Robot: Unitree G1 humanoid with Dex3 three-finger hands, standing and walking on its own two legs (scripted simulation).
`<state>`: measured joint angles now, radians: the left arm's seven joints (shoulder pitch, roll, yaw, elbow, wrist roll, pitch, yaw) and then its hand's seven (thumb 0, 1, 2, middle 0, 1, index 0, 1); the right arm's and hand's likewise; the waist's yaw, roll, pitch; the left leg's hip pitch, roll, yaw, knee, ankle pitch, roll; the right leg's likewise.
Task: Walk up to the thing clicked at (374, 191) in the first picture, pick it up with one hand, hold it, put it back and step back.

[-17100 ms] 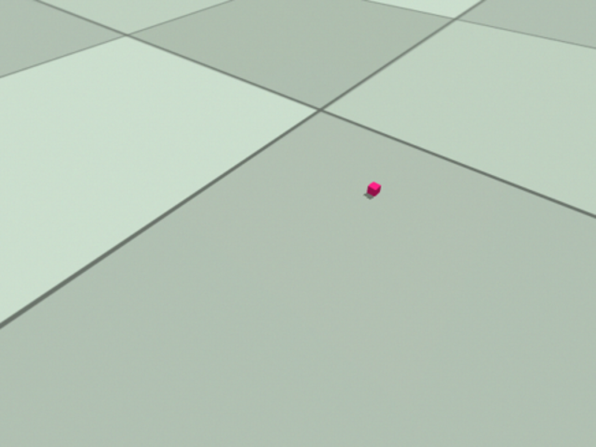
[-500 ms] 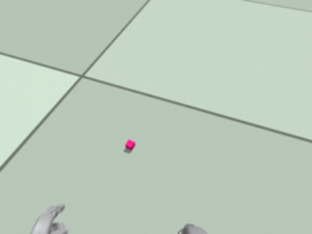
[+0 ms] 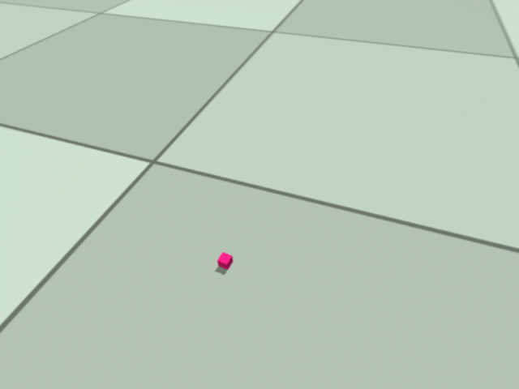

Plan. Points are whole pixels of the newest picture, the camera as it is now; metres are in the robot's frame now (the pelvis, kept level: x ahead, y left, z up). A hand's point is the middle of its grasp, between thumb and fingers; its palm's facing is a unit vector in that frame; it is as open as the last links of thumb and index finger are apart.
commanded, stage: walk up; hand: left
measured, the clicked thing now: (225, 260) +0.80 +0.24 -0.74
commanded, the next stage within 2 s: stand in 0.72 s
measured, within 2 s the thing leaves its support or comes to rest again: neither
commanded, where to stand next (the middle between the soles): +0.41 +0.02 m, yaw -1 degrees
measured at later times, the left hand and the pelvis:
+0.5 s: hand out of the picture +0.12 +0.26 -0.14, palm faces +0.05 -0.94 -0.35, open 7.4 cm; pelvis +0.02 +0.00 +0.01, yaw +1 degrees
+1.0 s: hand out of the picture +0.09 +0.25 -0.14, palm faces +0.01 -0.94 -0.33, open 7.4 cm; pelvis +0.01 +0.00 +0.02, yaw +0 degrees
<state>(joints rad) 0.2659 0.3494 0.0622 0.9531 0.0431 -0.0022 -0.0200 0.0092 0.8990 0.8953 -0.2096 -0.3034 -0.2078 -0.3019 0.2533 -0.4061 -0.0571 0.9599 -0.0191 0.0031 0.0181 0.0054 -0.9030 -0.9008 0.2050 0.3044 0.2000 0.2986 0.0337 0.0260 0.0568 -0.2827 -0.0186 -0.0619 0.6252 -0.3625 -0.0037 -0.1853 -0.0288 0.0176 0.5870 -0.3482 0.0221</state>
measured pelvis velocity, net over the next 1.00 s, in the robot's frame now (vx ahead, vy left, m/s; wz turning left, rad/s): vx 0.01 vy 0.00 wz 0.01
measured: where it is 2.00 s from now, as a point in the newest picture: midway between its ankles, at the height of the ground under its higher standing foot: outside the picture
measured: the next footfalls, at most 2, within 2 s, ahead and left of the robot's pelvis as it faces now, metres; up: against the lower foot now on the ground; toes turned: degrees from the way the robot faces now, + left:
none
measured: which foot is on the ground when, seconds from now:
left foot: down 0.00-1.00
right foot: down 0.00-1.00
